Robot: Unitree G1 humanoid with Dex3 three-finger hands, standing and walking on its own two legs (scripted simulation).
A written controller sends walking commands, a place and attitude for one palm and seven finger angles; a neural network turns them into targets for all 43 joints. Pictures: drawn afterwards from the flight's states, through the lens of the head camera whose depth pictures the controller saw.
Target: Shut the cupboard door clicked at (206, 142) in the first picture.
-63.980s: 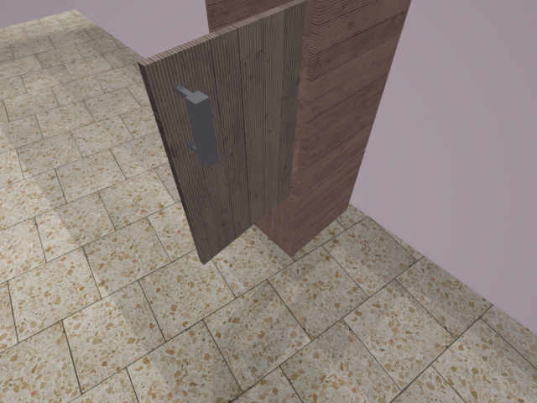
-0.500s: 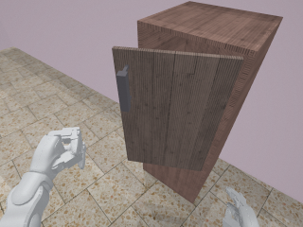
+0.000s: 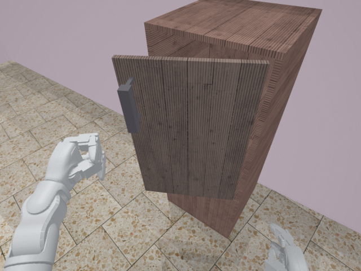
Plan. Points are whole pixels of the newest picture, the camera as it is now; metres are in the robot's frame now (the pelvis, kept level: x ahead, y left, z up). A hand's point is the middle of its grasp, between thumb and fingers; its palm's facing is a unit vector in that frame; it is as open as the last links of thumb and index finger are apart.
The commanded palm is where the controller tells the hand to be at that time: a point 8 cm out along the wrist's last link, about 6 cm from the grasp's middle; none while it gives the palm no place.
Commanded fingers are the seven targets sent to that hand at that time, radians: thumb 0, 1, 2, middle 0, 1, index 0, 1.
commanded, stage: bring the fist close to the handle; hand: left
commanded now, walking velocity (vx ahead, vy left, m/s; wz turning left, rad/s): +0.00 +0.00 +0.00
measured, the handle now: (132, 105) +0.48 +0.17 +0.14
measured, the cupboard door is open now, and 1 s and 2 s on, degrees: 27 27 15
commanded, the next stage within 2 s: push the door shut along its arc in 1.08 s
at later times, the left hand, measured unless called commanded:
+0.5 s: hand (120, 139) +0.35 +0.17 +0.14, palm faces -0.05 -1.00 -0.03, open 3.1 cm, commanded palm +0.33 +0.21 +0.14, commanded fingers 0.00 0.90 0.90 -1.30 -1.50 -1.30 -1.50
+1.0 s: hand (129, 129) +0.39 +0.16 +0.14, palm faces -0.04 -1.00 -0.01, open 3.1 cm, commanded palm +0.36 +0.21 +0.14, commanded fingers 0.00 0.90 0.90 -1.30 -1.50 -1.30 -1.50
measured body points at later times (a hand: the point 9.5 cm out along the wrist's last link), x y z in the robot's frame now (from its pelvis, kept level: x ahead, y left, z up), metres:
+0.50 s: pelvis +0.01 +0.00 +0.00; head +0.00 -0.01 +0.45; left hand +0.34 +0.22 +0.15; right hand +0.18 -0.23 -0.08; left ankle +0.00 +0.09 -0.73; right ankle +0.01 -0.07 -0.73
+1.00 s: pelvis +0.02 +0.02 +0.00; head +0.02 +0.01 +0.45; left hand +0.38 +0.21 +0.14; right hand +0.16 -0.22 -0.09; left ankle +0.00 +0.09 -0.73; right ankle +0.01 -0.07 -0.73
